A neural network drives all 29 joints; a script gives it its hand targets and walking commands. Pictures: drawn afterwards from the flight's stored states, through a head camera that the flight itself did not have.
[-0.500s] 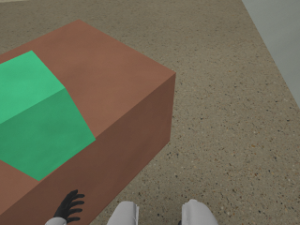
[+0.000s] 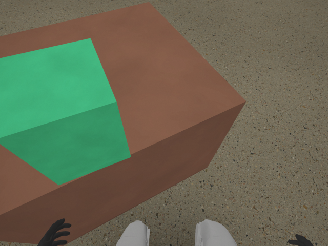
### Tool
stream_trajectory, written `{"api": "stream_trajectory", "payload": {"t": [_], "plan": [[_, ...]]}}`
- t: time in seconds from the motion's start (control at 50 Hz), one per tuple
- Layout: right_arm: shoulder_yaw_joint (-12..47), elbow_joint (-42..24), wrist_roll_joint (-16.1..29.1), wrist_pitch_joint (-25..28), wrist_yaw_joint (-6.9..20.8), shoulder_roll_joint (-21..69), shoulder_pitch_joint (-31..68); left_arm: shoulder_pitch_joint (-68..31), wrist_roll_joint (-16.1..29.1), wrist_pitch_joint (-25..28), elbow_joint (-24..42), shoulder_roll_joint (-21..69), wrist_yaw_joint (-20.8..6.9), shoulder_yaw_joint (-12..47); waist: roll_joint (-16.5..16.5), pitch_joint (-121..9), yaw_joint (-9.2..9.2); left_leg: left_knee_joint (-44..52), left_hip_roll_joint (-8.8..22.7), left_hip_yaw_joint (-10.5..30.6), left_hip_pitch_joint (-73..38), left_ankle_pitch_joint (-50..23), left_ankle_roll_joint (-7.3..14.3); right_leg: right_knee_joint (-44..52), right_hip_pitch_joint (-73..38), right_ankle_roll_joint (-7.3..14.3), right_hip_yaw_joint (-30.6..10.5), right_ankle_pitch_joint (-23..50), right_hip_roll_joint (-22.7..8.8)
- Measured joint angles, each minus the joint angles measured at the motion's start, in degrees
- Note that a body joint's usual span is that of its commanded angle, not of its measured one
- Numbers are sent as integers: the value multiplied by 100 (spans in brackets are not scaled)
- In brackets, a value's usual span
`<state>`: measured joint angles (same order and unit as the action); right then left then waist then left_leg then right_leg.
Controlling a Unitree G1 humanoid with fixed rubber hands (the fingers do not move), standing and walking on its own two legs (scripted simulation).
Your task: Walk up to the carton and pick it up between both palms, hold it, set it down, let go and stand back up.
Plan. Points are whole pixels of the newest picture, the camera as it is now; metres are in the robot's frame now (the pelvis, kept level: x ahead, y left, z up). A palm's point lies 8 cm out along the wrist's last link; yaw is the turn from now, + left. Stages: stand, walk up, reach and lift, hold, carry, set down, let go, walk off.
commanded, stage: walk up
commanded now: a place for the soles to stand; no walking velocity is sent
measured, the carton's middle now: (73, 115) +0.40 +0.26 +0.05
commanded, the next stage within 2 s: none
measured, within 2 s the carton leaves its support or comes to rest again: neither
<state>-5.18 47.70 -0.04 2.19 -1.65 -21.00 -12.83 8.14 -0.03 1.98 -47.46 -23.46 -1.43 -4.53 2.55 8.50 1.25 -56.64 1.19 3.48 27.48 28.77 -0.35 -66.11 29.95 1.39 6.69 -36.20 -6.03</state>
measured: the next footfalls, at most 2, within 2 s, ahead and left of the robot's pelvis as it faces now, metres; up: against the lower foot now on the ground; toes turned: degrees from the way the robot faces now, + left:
right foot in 0.14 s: +0.11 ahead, -0.14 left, +0.00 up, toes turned -5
left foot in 0.48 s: +0.02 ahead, +0.14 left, +0.00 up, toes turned +10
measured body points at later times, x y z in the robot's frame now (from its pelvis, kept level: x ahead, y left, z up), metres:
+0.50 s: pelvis +0.00 -0.01 -0.01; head +0.06 +0.00 +0.44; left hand +0.06 +0.32 -0.11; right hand +0.16 -0.29 -0.13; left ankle -0.02 +0.13 -0.69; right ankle +0.07 -0.13 -0.68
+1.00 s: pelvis -0.05 +0.00 -0.01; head -0.01 +0.01 +0.44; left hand -0.06 +0.34 -0.11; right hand +0.16 -0.25 -0.13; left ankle -0.07 +0.15 -0.68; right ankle +0.06 -0.12 -0.68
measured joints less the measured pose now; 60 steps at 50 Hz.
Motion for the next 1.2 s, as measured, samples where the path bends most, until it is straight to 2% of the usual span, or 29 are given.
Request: {"api": "stream_trajectory", "payload": {"t": [0.08,0.1,0.14,0.16,0.24,0.28,0.42,0.48,0.52,0.54,0.6,0.7,0.76,0.86,0.96,1.02,1.06,1.14,1.16,1.2], "plan": [[1,-99,0,0,-14,1,-1,-254,0,0,2,13,34,80,166,-2,3,1,-151,15,-1,45,-33,53,444,-1,-289,183,2],[2,-124,0,0,-14,2,-2,-295,0,3,3,27,48,107,184,-5,4,1,-185,26,0,52,-46,227,453,-1,-299,372,3],[1,-182,0,-1,-15,2,17,-305,1,41,1,72,83,131,192,-8,4,-31,-241,36,-1,72,-104,814,325,-1,-304,1196,4],[-1,-179,0,-10,-23,2,60,-303,0,45,-19,140,107,138,112,18,4,-98,-219,57,-1,69,-101,803,289,-1,-262,1263,22],[0,-119,0,-121,-37,3,68,-266,0,47,-29,400,119,267,-129,34,7,-712,-399,52,0,293,-90,846,-52,-3,-56,979,-157],[0,-123,0,-136,-37,1,68,-236,1,46,-29,458,134,270,-238,33,5,-909,-383,57,3,294,-90,893,-185,-9,51,944,-245],[0,-136,0,-137,-25,0,67,-214,1,46,-27,422,161,114,-535,42,3,-863,84,61,4,296,-90,894,-222,-17,442,967,-352],[1,-54,0,-138,-21,-2,64,-214,0,43,-24,366,148,61,-535,28,1,-223,130,62,-84,121,-101,878,-164,-87,640,1005,-466],[24,0,0,-136,-11,-1,65,-212,0,-9,-29,304,138,23,-360,106,3,-159,-42,54,-93,159,-134,819,-158,-117,606,1000,-631],[25,18,0,-135,-12,-1,66,-180,0,-52,-30,276,136,0,-302,118,-1,-158,-87,59,-93,127,-126,794,-148,-117,481,876,-564],[25,38,0,-134,-12,0,66,-167,0,-131,-41,144,144,-4,-208,124,0,-157,-97,126,-93,47,-88,657,-132,-117,33,170,-97],[25,-7,0,-134,-12,0,67,-206,0,-132,-40,-9,145,-33,-8,127,2,-157,-225,168,-94,-46,-86,659,-159,-118,-248,355,186],[25,-33,0,-134,-12,0,106,-171,0,-124,-56,14,158,-30,-19,125,3,-157,-274,220,-94,-108,-92,821,-199,-118,-267,1148,209],[25,33,0,-145,-11,-1,137,-59,0,-117,-93,152,147,51,-103,124,5,-502,-458,219,-89,170,-83,841,-344,-117,-195,1037,-42],[26,105,0,-145,60,-2,137,-47,0,-113,-93,160,122,70,-280,116,2,-554,-216,225,-90,183,-83,843,-314,-117,-37,1077,-283],[31,257,0,-131,88,-2,132,-62,0,-116,-95,153,95,59,-375,116,2,-168,-161,213,-184,-29,-62,770,-213,-120,-3,1005,-382],[68,392,0,-125,88,-2,89,-49,0,-151,-117,143,95,33,-367,149,-1,-187,-244,207,-186,-63,-65,624,-189,-120,-192,518,-264],[70,549,0,-123,87,-3,76,-38,0,-156,-153,-51,95,-1,-239,155,2,-178,-289,211,-185,-66,-48,608,-188,-120,-369,306,68],[70,555,0,-122,87,-2,77,-37,0,-157,-157,-106,96,-19,-170,154,2,-178,-324,210,-184,-68,-48,629,-219,-120,-378,371,103],[70,539,0,-121,87,-2,78,-35,0,-155,-189,-148,104,-50,-93,152,3,-177,-360,239,-185,-69,-62,761,-246,-120,-436,1011,162]]}}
